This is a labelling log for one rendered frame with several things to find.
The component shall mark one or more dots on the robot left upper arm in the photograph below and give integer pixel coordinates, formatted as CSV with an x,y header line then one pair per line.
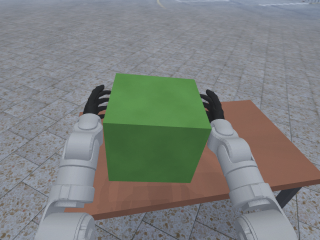
x,y
67,226

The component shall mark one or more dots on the robot right upper arm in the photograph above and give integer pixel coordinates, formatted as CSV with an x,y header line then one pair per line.
x,y
263,225

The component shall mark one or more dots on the carton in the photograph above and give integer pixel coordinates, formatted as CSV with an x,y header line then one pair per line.
x,y
155,129

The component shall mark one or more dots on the table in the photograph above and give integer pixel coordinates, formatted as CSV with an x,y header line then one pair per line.
x,y
281,164

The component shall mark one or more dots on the robot left forearm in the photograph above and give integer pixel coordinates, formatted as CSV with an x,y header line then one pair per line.
x,y
74,183

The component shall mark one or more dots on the right robot hand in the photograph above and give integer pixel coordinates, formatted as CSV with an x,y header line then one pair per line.
x,y
213,106

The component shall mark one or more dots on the left robot hand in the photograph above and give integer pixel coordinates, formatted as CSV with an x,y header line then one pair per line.
x,y
92,105

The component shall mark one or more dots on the robot right forearm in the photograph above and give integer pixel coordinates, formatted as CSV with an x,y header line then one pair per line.
x,y
247,187

